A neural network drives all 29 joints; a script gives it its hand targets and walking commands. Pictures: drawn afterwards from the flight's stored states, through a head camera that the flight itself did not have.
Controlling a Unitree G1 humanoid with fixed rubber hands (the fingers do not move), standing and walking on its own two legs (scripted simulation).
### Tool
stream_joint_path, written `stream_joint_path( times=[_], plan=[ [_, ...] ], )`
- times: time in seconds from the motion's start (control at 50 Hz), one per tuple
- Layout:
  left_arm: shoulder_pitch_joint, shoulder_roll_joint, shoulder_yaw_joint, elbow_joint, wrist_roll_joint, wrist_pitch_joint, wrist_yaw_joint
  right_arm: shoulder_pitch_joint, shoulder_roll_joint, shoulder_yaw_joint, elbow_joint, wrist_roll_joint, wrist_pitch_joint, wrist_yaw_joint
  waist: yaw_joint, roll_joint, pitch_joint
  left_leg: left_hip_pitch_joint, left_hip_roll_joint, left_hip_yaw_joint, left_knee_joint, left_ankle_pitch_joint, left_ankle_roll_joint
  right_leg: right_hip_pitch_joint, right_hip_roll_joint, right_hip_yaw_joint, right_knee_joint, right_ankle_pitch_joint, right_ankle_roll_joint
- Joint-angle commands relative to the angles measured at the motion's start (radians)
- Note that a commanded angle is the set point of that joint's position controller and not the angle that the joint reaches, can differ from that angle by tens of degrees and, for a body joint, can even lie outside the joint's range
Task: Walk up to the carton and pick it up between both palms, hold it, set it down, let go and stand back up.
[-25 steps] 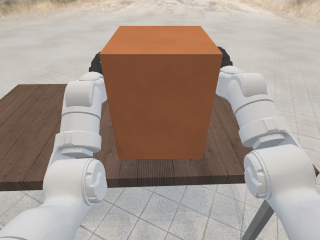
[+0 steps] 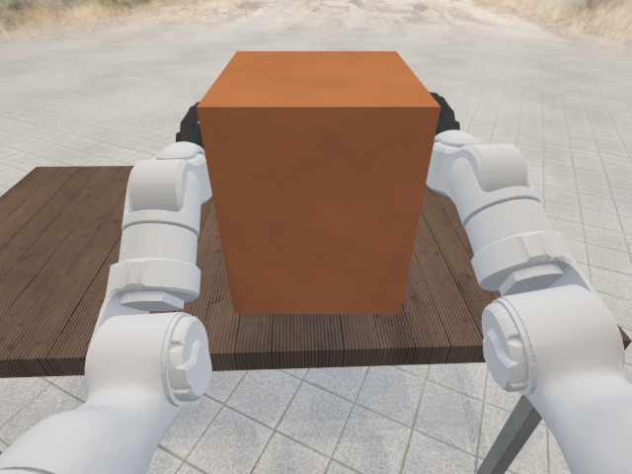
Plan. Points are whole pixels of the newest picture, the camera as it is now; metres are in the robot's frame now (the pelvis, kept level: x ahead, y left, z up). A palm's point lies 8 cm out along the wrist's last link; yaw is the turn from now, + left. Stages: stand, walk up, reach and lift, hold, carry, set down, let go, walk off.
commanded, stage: hold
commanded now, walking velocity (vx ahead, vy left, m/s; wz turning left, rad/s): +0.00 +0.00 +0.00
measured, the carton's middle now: (316, 179) +0.39 +0.02 +0.25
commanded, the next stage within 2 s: none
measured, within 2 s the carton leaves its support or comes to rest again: neither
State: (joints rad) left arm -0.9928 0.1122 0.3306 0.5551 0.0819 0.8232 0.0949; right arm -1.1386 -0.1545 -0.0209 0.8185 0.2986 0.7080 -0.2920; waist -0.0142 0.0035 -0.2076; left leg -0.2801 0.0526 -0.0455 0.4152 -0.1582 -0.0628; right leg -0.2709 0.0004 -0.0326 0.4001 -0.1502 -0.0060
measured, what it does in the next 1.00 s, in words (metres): stands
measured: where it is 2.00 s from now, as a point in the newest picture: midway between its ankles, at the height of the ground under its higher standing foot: outside the picture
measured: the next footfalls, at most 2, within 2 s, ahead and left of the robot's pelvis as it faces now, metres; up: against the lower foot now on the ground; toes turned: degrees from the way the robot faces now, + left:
none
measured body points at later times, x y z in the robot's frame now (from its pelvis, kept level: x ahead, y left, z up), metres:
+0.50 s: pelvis +0.00 +0.00 +0.00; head -0.07 +0.00 +0.44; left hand +0.40 +0.17 +0.28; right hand +0.41 -0.12 +0.29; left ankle +0.04 +0.15 -0.74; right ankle +0.04 -0.12 -0.74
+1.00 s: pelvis +0.00 +0.00 +0.00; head -0.07 +0.00 +0.44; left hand +0.40 +0.17 +0.28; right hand +0.41 -0.12 +0.29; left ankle +0.04 +0.15 -0.74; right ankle +0.04 -0.12 -0.74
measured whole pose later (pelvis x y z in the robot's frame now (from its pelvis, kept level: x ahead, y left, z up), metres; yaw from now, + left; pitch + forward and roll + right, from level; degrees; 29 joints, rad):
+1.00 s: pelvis +0.00 +0.00 +0.00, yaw +0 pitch +1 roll -1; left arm -0.99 0.11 0.33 0.55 0.08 0.82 0.09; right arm -1.14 -0.16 -0.02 0.82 0.30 0.71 -0.29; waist -0.01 0.00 -0.21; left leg -0.28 0.05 -0.05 0.42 -0.16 -0.06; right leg -0.27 0.00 -0.03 0.40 -0.15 -0.01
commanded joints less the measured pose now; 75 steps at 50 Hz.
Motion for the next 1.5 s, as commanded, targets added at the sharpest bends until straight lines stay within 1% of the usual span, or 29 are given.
stream_joint_path(
  times=[0.0,0.02,0.04,0.08,0.1,0.16,0.2,0.22,0.24,0.3,0.34,0.4,0.48,0.5,0.58,0.7,0.72,0.8,0.84,0.94,0.96,1.0,1.04,1.18,1.24,1.3,1.32,1.42,1.48],
  plan=[
    [-0.928,-0.744,-0.416,-0.305,-0.199,-0.096,-0.141,-0.8,0.763,0.209,-0.387,0.272,-0.049,0.105,-0.139,0.099,-0.499,0.114,-0.129,-0.005,-0.032,0.051,-0.009,0.327,0.083,0.036,-0.1,0.188,0.057],
    [-0.93,-0.74,-0.409,-0.31,-0.195,-0.099,-0.142,-0.808,0.767,0.211,-0.401,0.271,-0.053,0.105,-0.125,0.093,-0.509,0.113,-0.129,-0.004,-0.029,0.054,-0.003,0.336,0.082,0.036,-0.098,0.193,0.06],
    [-0.919,-0.736,-0.409,-0.287,-0.194,-0.095,-0.141,-0.802,0.756,0.206,-0.389,0.267,-0.049,0.102,-0.136,0.093,-0.494,0.11,-0.129,-0.005,-0.033,0.049,-0.005,0.334,0.08,0.036,-0.099,0.194,0.06],
    [-0.943,-0.746,-0.425,-0.32,-0.212,-0.103,-0.138,-0.836,0.781,0.229,-0.436,0.28,-0.053,0.103,-0.129,0.088,-0.535,0.114,-0.133,-0.007,-0.024,0.064,-0.003,0.343,0.082,0.034,-0.094,0.207,0.062],
    [-0.932,-0.739,-0.403,-0.289,-0.192,-0.099,-0.138,-0.816,0.765,0.208,-0.389,0.267,-0.046,0.103,-0.125,0.096,-0.48,0.101,-0.133,-0.006,-0.033,0.032,0.0,0.318,0.081,0.036,-0.101,0.172,0.061],
    [-0.937,-0.741,-0.418,-0.316,-0.201,-0.097,-0.14,-0.805,0.76,0.203,-0.39,0.269,-0.049,0.105,-0.132,0.103,-0.501,0.117,-0.129,-0.006,-0.032,0.048,-0.004,0.321,0.082,0.037,-0.101,0.179,0.057],
    [-0.914,-0.737,-0.399,-0.282,-0.188,-0.093,-0.14,-0.806,0.757,0.205,-0.386,0.266,-0.049,0.105,-0.131,0.091,-0.492,0.111,-0.129,-0.005,-0.034,0.039,-0.002,0.321,0.082,0.036,-0.102,0.175,0.054],
    [-0.935,-0.735,-0.39,-0.264,-0.187,-0.096,-0.143,-0.833,0.761,0.207,-0.383,0.262,-0.05,0.106,-0.119,0.084,-0.469,0.094,-0.13,-0.004,-0.04,0.013,0.004,0.31,0.08,0.037,-0.107,0.145,0.057],
    [-0.948,-0.748,-0.404,-0.278,-0.196,-0.101,-0.142,-0.825,0.768,0.196,-0.384,0.255,-0.051,0.107,-0.131,0.089,-0.488,0.096,-0.129,-0.004,-0.039,-0.003,0.001,0.307,0.078,0.037,-0.109,0.129,0.054],
    [-0.928,-0.74,-0.403,-0.288,-0.195,-0.099,-0.139,-0.823,0.77,0.209,-0.404,0.27,-0.053,0.107,-0.122,0.092,-0.497,0.1,-0.131,-0.006,-0.034,0.034,0.001,0.317,0.083,0.036,-0.101,0.173,0.056],
    [-0.941,-0.74,-0.393,-0.261,-0.189,-0.097,-0.143,-0.824,0.763,0.197,-0.366,0.253,-0.051,0.108,-0.128,0.084,-0.468,0.089,-0.13,-0.003,-0.044,-0.008,0.005,0.305,0.079,0.037,-0.111,0.126,0.055],
    [-0.915,-0.737,-0.392,-0.271,-0.188,-0.097,-0.142,-0.808,0.772,0.209,-0.382,0.262,-0.05,0.107,-0.114,0.085,-0.49,0.1,-0.13,-0.003,-0.035,0.032,0.003,0.323,0.079,0.04,-0.103,0.177,0.057],
    [-0.948,-0.746,-0.408,-0.287,-0.201,-0.103,-0.141,-0.825,0.771,0.2,-0.379,0.264,-0.051,0.108,-0.133,0.089,-0.485,0.092,-0.129,-0.005,-0.037,0.016,0.0,0.316,0.082,0.034,-0.104,0.151,0.06],
    [-0.931,-0.736,-0.391,-0.269,-0.19,-0.101,-0.142,-0.82,0.776,0.208,-0.368,0.263,-0.05,0.11,-0.116,0.082,-0.482,0.094,-0.129,-0.003,-0.04,0.018,0.006,0.315,0.082,0.037,-0.105,0.147,0.06],
    [-0.932,-0.734,-0.403,-0.279,-0.198,-0.098,-0.145,-0.815,0.769,0.205,-0.384,0.262,-0.051,0.108,-0.128,0.086,-0.487,0.1,-0.132,-0.005,-0.039,0.023,0.002,0.327,0.078,0.041,-0.104,0.168,0.061],
    [-0.945,-0.736,-0.408,-0.296,-0.197,-0.106,-0.139,-0.823,0.776,0.221,-0.396,0.267,-0.051,0.107,-0.127,0.082,-0.503,0.105,-0.133,-0.001,-0.033,0.034,0.001,0.322,0.082,0.038,-0.101,0.169,0.063],
    [-0.941,-0.734,-0.399,-0.288,-0.197,-0.106,-0.139,-0.829,0.777,0.207,-0.392,0.261,-0.052,0.108,-0.116,0.08,-0.503,0.104,-0.13,-0.004,-0.038,0.022,0.003,0.322,0.081,0.035,-0.102,0.158,0.062],
    [-0.916,-0.738,-0.416,-0.294,-0.2,-0.097,-0.141,-0.814,0.769,0.219,-0.418,0.267,-0.049,0.1,-0.133,0.09,-0.502,0.111,-0.134,-0.006,-0.03,0.047,-0.001,0.335,0.079,0.04,-0.1,0.2,0.063],
    [-0.918,-0.731,-0.4,-0.283,-0.191,-0.099,-0.141,-0.83,0.777,0.231,-0.421,0.276,-0.05,0.1,-0.118,0.075,-0.503,0.108,-0.135,-0.003,-0.029,0.045,0.004,0.324,0.081,0.038,-0.099,0.19,0.066],
    [-0.941,-0.752,-0.407,-0.284,-0.193,-0.098,-0.146,-0.833,0.768,0.195,-0.395,0.257,-0.053,0.104,-0.13,0.094,-0.486,0.105,-0.129,-0.004,-0.036,0.015,0.001,0.311,0.081,0.036,-0.109,0.142,0.057],
    [-0.943,-0.741,-0.418,-0.316,-0.208,-0.104,-0.142,-0.829,0.788,0.219,-0.424,0.27,-0.055,0.106,-0.124,0.09,-0.533,0.111,-0.13,-0.005,-0.028,0.045,0.002,0.333,0.078,0.04,-0.097,0.188,0.06],
    [-0.921,-0.728,-0.387,-0.261,-0.186,-0.098,-0.143,-0.825,0.769,0.211,-0.392,0.265,-0.049,0.103,-0.119,0.081,-0.468,0.095,-0.132,-0.003,-0.036,0.018,0.007,0.311,0.078,0.038,-0.108,0.161,0.064],
    [-0.943,-0.74,-0.407,-0.296,-0.198,-0.103,-0.143,-0.829,0.779,0.212,-0.407,0.262,-0.057,0.106,-0.119,0.085,-0.515,0.106,-0.131,-0.003,-0.035,0.029,0.004,0.327,0.08,0.041,-0.103,0.172,0.059],
    [-0.917,-0.751,-0.414,-0.301,-0.199,-0.096,-0.145,-0.811,0.765,0.21,-0.41,0.266,-0.051,0.104,-0.135,0.096,-0.505,0.118,-0.13,-0.006,-0.031,0.056,-0.003,0.324,0.085,0.036,-0.102,0.186,0.057],
    [-0.946,-0.743,-0.403,-0.284,-0.196,-0.104,-0.145,-0.835,0.769,0.203,-0.398,0.26,-0.053,0.105,-0.126,0.09,-0.489,0.101,-0.13,-0.004,-0.034,0.014,0.003,0.308,0.079,0.037,-0.107,0.145,0.058],
    [-0.925,-0.732,-0.396,-0.282,-0.194,-0.1,-0.146,-0.823,0.773,0.215,-0.401,0.268,-0.05,0.101,-0.12,0.071,-0.503,0.113,-0.133,-0.004,-0.031,0.037,0.005,0.327,0.079,0.04,-0.101,0.186,0.064],
    [-0.939,-0.745,-0.406,-0.282,-0.197,-0.101,-0.143,-0.837,0.77,0.21,-0.408,0.266,-0.054,0.103,-0.125,0.09,-0.502,0.107,-0.132,-0.003,-0.031,0.029,0.001,0.315,0.082,0.037,-0.102,0.169,0.059],
    [-0.932,-0.733,-0.398,-0.278,-0.19,-0.099,-0.142,-0.815,0.764,0.208,-0.379,0.263,-0.05,0.104,-0.13,0.091,-0.484,0.101,-0.133,-0.003,-0.033,0.027,0.002,0.326,0.079,0.041,-0.104,0.174,0.062],
    [-0.938,-0.728,-0.374,-0.246,-0.172,-0.097,-0.148,-0.827,0.766,0.2,-0.357,0.249,-0.05,0.109,-0.113,0.075,-0.448,0.088,-0.13,0.001,-0.047,-0.006,0.011,0.302,0.08,0.035,-0.112,0.117,0.063]
  ],
)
